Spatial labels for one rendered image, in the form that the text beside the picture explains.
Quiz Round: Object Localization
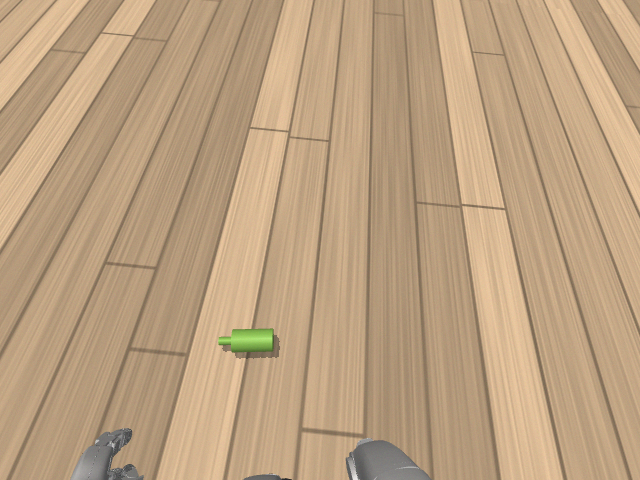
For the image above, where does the left robot hand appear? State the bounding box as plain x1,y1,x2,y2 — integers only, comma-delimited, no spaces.
70,428,144,480

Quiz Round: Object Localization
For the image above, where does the bottle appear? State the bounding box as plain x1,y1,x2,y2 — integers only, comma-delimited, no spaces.
218,329,274,352

